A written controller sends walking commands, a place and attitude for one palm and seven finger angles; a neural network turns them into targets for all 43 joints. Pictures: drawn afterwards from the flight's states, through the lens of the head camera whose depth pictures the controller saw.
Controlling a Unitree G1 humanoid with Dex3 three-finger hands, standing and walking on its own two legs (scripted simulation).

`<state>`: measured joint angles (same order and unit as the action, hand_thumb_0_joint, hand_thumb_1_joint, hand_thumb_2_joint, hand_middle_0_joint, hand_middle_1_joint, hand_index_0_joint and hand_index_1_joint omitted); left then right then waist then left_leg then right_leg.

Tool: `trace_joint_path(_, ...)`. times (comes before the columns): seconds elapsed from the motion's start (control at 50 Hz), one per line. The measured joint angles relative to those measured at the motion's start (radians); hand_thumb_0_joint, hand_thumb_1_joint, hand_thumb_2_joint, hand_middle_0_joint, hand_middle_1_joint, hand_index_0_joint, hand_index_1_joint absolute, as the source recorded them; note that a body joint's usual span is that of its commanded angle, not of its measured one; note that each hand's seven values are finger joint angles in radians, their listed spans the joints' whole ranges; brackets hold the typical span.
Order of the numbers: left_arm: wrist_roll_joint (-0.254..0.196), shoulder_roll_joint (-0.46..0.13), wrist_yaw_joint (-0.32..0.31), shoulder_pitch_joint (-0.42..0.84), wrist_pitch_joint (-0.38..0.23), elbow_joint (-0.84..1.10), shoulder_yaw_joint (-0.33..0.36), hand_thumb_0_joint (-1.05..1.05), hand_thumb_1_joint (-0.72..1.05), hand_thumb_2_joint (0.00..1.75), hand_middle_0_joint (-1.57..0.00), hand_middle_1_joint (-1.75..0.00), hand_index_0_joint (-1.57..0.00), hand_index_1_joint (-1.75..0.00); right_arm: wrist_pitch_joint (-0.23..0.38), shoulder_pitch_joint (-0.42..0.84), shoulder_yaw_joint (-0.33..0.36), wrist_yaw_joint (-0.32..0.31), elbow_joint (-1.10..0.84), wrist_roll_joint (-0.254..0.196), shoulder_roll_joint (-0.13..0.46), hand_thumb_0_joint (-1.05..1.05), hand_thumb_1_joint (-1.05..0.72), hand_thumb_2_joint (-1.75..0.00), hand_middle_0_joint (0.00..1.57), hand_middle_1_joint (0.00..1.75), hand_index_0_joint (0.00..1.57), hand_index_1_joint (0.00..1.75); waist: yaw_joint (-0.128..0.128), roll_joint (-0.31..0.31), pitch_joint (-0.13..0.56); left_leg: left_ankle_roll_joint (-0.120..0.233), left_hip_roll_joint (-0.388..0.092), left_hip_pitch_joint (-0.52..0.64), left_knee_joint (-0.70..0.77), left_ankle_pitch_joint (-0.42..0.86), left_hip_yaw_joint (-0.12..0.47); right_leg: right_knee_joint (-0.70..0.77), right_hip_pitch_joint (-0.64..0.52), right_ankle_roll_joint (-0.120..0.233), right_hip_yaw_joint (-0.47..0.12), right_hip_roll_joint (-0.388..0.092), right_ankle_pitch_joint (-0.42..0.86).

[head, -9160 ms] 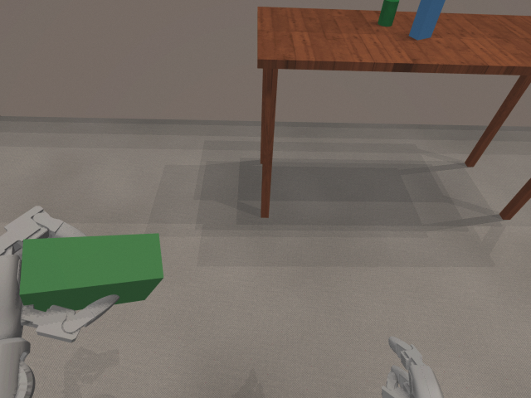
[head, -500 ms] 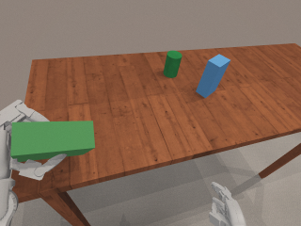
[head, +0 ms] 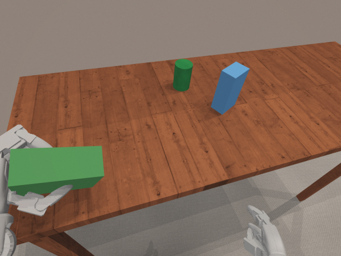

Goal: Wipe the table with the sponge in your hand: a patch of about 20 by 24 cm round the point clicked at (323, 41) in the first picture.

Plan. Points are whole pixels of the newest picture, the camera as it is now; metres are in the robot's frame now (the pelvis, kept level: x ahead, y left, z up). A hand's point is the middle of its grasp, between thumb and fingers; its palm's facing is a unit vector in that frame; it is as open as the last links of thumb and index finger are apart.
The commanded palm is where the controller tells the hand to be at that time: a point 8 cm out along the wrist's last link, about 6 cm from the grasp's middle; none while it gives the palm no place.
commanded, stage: come to a stop and stand still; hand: left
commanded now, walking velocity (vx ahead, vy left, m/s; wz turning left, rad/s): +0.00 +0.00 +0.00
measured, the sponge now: (72, 170) +0.23 +0.21 +0.13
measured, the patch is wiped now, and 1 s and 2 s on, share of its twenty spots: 0.00 0.00 0.00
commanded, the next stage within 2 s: look again from close up in 0.22 s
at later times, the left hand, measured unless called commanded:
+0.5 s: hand (41, 173) +0.21 +0.24 +0.15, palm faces +0.37 -0.85 -0.36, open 9.5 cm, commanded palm +0.16 +0.28 +0.17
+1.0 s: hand (48, 167) +0.22 +0.23 +0.16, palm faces +0.35 -0.86 -0.38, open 9.5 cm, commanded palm +0.17 +0.26 +0.17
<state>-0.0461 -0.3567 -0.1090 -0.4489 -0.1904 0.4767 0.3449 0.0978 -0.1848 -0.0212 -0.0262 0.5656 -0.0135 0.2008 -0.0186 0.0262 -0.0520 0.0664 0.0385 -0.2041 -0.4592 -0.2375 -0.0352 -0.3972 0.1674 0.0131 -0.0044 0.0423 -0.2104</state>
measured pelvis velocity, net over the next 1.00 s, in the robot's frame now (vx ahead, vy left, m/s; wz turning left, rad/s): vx -0.01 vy -0.01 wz -0.07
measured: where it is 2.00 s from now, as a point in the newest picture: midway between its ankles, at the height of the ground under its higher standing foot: outside the picture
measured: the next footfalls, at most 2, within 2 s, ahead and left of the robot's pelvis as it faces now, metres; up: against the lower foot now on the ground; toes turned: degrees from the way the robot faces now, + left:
none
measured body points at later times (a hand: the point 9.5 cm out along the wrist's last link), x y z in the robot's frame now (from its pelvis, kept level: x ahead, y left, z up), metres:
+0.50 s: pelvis +0.00 +0.00 +0.00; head +0.01 +0.01 +0.45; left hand +0.18 +0.28 +0.17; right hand +0.17 -0.23 -0.07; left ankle +0.01 +0.07 -0.74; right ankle +0.00 -0.11 -0.74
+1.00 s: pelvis -0.01 -0.01 +0.00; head +0.02 +0.01 +0.44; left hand +0.19 +0.28 +0.18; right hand +0.17 -0.22 -0.07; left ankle +0.01 +0.07 -0.74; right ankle -0.01 -0.12 -0.74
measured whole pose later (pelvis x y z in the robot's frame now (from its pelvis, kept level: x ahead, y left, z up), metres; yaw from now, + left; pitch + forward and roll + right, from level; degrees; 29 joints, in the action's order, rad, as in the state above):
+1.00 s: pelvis -0.01 -0.01 +0.00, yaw -4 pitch -1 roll +0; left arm -0.06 -0.37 -0.12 -0.43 -0.16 0.53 0.37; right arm 0.09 -0.16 -0.03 -0.02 0.53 0.00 0.16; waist -0.04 0.05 -0.10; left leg 0.06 0.03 -0.21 -0.46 -0.23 -0.10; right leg -0.51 0.23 0.01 0.00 0.00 -0.27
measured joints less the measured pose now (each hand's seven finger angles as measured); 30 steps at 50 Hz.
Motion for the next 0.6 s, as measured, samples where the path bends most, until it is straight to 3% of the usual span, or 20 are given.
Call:
trace_joint_path(0.24,-0.007,0.005,-0.007,-0.005,0.021,-0.010,-0.007,-0.01,-0.44,1.02,-0.80,-1.36,-0.79,-1.36,-0.007,-0.002,0.002,-0.009,-0.002,-0.001,0.004,0.01,-0.91,-0.90,0.20,0.30,0.20,0.30,0.004,-0.010,0.006,-0.011,-0.012,-0.007,0.005,0.006,0.004,0.016,0.002,0.012,0.003,0.012,0.012)
trace_joint_path(0.6,-0.004,0.001,-0.009,-0.013,0.024,-0.001,-0.004,-0.01,-0.44,1.02,-0.80,-1.36,-0.79,-1.36,-0.011,-0.016,-0.003,-0.010,0.006,-0.002,-0.004,0.01,-0.91,-0.90,0.20,0.30,0.20,0.30,0.004,-0.010,0.006,-0.001,-0.001,-0.005,0.018,0.018,0.001,0.016,0.005,0.002,0.001,0.001,0.017)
